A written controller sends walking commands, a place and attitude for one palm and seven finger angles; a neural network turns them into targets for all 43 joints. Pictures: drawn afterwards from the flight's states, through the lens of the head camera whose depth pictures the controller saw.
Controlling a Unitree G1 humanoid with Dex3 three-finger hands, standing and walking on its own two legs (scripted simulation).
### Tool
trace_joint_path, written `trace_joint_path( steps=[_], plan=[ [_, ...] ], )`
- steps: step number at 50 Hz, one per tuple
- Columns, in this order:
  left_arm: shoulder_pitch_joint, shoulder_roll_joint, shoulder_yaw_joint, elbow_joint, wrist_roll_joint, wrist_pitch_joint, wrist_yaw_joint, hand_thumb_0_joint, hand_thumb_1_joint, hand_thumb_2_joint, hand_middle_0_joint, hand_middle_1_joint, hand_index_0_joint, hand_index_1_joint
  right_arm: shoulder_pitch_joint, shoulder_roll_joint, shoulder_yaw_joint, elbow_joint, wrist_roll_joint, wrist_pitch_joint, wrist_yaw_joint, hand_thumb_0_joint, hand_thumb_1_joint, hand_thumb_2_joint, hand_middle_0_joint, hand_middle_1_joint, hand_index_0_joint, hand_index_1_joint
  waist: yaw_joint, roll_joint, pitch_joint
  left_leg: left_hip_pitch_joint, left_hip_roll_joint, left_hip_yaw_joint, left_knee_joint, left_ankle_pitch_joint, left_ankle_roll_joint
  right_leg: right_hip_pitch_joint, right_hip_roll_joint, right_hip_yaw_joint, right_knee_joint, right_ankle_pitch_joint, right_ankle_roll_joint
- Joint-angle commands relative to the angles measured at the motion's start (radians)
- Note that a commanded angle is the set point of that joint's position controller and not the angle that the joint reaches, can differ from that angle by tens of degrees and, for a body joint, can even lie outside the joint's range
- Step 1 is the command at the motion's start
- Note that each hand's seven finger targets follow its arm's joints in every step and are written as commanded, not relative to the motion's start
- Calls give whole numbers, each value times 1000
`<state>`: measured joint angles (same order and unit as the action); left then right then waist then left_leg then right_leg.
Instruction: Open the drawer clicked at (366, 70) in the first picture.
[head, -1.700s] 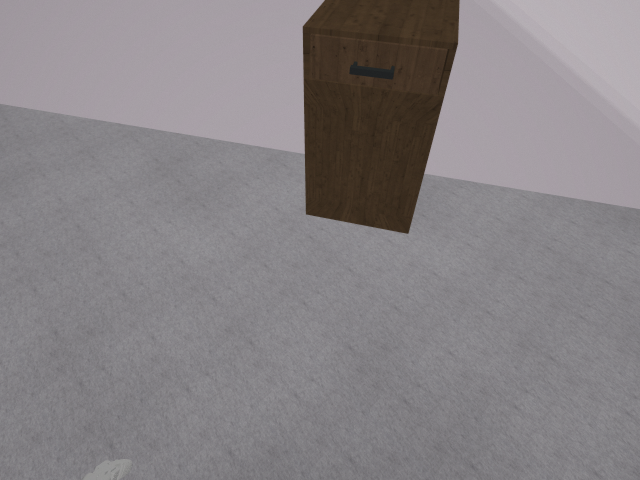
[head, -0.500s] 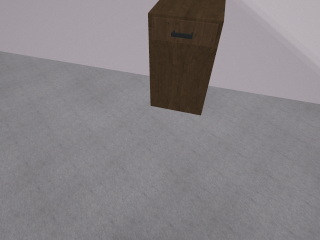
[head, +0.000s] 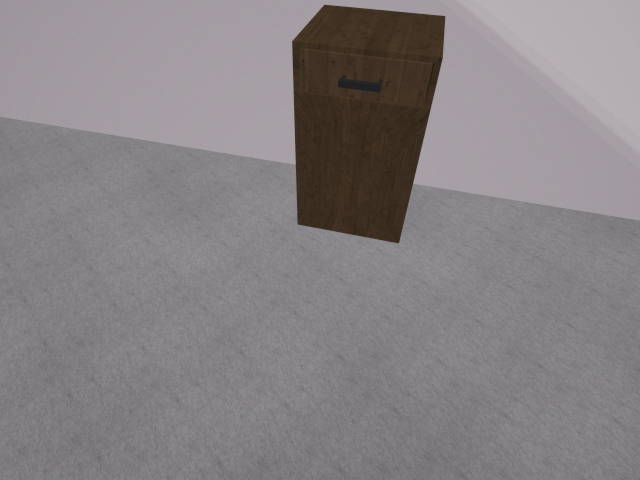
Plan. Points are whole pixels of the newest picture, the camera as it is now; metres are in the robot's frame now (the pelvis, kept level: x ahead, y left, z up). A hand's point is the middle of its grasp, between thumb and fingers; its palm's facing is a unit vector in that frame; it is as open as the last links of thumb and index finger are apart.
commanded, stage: walk to a spot facing it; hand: left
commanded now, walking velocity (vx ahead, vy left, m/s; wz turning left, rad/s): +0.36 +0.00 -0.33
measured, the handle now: (360, 82) +1.29 -0.04 -0.05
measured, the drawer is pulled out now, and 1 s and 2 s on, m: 0.00 0.00 0.00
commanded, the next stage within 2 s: turn to face it in 1.08 s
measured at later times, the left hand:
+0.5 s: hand out of the picture +0.08 +0.13 -0.17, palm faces -0.05 -0.99 -0.15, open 7.4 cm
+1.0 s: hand (246, 310) +0.46 +0.18 -0.17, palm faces -0.20 -0.97 -0.17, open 7.4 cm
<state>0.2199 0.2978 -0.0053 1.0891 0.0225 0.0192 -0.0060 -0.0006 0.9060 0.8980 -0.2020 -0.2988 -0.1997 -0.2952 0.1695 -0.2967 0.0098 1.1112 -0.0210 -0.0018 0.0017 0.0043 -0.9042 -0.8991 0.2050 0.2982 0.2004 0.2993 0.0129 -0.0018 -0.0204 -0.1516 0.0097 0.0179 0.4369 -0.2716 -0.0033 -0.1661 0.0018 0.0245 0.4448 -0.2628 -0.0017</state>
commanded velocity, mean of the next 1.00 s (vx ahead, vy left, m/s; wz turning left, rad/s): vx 0.32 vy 0.00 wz -0.30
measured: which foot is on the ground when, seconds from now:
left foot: down 0.00-0.26, up 0.28-0.68, down 0.70-1.00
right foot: down 0.00-0.68, up 0.70-1.00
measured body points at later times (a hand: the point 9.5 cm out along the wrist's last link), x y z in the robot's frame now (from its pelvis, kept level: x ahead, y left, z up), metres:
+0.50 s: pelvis +0.15 -0.03 +0.00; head +0.16 -0.04 +0.45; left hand +0.09 +0.18 -0.15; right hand +0.16 -0.27 -0.16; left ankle +0.24 +0.09 -0.66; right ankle +0.04 -0.11 -0.74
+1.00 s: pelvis +0.37 +0.02 +0.00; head +0.37 +0.03 +0.45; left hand +0.47 +0.23 -0.16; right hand +0.31 -0.22 -0.15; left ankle +0.40 +0.07 -0.74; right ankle +0.39 -0.14 -0.65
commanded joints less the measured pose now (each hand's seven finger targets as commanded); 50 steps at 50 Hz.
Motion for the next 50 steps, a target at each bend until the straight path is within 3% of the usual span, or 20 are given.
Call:
trace_joint_path(
  steps=[1,5,8,10,11,12,13,14,17,21,29,32,33,34,35,36,38,41,44,50],
  plan=[
    [43,112,39,-57,2,-14,-7,0,900,900,-200,-300,-200,-300,49,-128,-38,-47,-4,-14,-4,0,-900,-900,200,300,200,300,-10,-1,164,-112,110,-102,-87,-335,45,-154,-58,135,-68,-317,-63],
    [63,44,41,-80,0,-38,-13,0,900,900,-200,-300,-200,-300,153,-152,-60,-42,3,-38,-13,0,-900,-900,200,300,200,300,-36,130,134,50,248,-243,-142,-215,131,-286,18,8,199,-133,-50],
    [-15,4,44,-129,-3,-55,-14,0,900,900,-200,-300,-200,-300,244,-123,-71,-20,2,-53,-20,0,-900,-900,200,300,200,300,-69,180,174,178,338,-267,-145,125,203,-435,-23,-45,299,-239,-28],
    [71,-15,50,-100,-3,-64,-17,0,900,900,-200,-300,-200,-300,206,-96,-67,-21,0,-54,-22,0,-900,-900,200,300,200,300,-15,125,142,90,296,-140,-31,228,154,-251,-28,-72,156,-174,-38],
    [204,-16,61,-55,1,-69,-18,0,900,900,-200,-300,-200,-300,158,-80,-62,-35,2,-54,-22,0,-900,-900,200,300,200,300,57,50,89,-84,220,-23,159,223,98,23,-20,-63,20,-45,-56],
    [384,80,86,6,9,-81,-4,0,900,900,-200,-300,-200,-300,112,-13,-50,-73,15,-65,-14,0,-900,-900,200,300,200,300,123,-257,22,-364,85,124,489,65,29,286,-212,270,-110,13,-124],
    [508,131,92,45,-8,-86,12,0,900,900,-200,-300,-200,-300,24,9,-42,-125,10,-75,-8,0,-900,-900,200,300,200,300,145,-334,29,-548,13,115,674,-264,7,362,-372,530,-188,233,-186],
    [504,104,84,55,-12,-90,22,0,900,900,-200,-300,-200,-300,8,-21,-53,-117,7,-77,-10,0,-900,-900,200,300,200,300,133,-243,58,-573,54,24,748,-244,18,343,-363,501,-161,333,-206],
    [384,5,57,18,-1,-88,29,0,900,900,-200,-300,-200,-300,-15,40,-57,-102,0,-63,-2,0,-900,-900,200,300,200,300,67,-35,166,-595,114,25,772,-106,1,194,-311,327,-173,363,-214],
    [330,-34,48,10,1,-104,33,0,900,900,-200,-300,-200,-300,29,79,-65,-94,1,-35,15,0,-900,-900,200,300,200,300,-4,-100,170,-558,112,65,694,36,-26,101,-225,142,-238,384,-168],
    [321,-26,56,33,1,-110,47,0,900,900,-200,-300,-200,-300,-110,91,-59,-174,16,-52,33,0,-900,-900,200,300,200,300,1,-126,208,-376,78,109,302,153,14,83,-201,59,-250,540,-136],
    [288,13,71,28,2,-109,44,0,900,900,-200,-300,-200,-300,127,48,-78,-106,5,-67,13,0,-900,-900,200,300,200,300,-105,-109,61,-64,-1,142,178,140,52,101,-177,4,55,784,-111],
    [301,-5,73,27,-4,-110,41,0,900,900,-200,-300,-200,-300,275,0,-89,-61,-4,-69,3,0,-900,-900,200,300,200,300,-156,-62,-41,141,37,81,146,164,68,24,-142,0,275,678,-90],
    [379,-59,75,20,-16,-104,31,0,900,900,-200,-300,-200,-300,374,-99,-113,-40,-20,-71,-9,0,-900,-900,200,300,200,300,-159,162,-183,366,269,-233,88,124,139,-169,-17,-69,577,245,-56],
    [389,-103,60,-7,-23,-102,22,0,900,900,-200,-300,-200,-300,407,-171,-126,-43,-11,-65,-13,0,-900,-900,200,300,200,300,-131,292,-217,377,470,-566,-110,36,227,-324,65,-29,889,-285,-52],
    [299,-88,62,-30,-14,-99,24,0,900,900,-200,-300,-200,-300,312,-131,-116,-59,1,-59,-14,0,-900,-900,200,300,200,300,-109,156,-91,228,485,-580,-206,-134,248,-389,-3,27,972,-262,-68],
    [223,-110,63,-35,-2,-82,12,0,900,900,-200,-300,-200,-300,152,4,-85,-95,0,-71,-18,0,-900,-900,200,300,200,300,-46,62,92,-48,406,-352,-260,-220,168,-423,-85,15,965,-88,-54],
    [278,-142,66,-21,15,-35,-1,0,900,900,-200,-300,-200,-300,110,74,-65,-88,-2,-89,-19,0,-900,-900,200,300,200,300,30,86,118,-255,314,-88,-268,-119,111,-306,-108,-4,868,-29,-36],
    [243,-139,81,-60,18,-10,-8,0,900,900,-200,-300,-200,-300,105,66,-75,-103,0,-98,-22,0,-900,-900,200,300,200,300,42,67,112,-238,308,12,-297,-53,123,-375,-126,-15,818,62,-9],
    [58,-94,100,-149,13,2,-23,0,900,900,-200,-300,-200,-300,203,33,-78,-88,12,-101,-32,0,-900,-900,200,300,200,300,-1,35,122,-10,334,62,-278,165,132,-567,-151,-21,684,157,37]
  ],
)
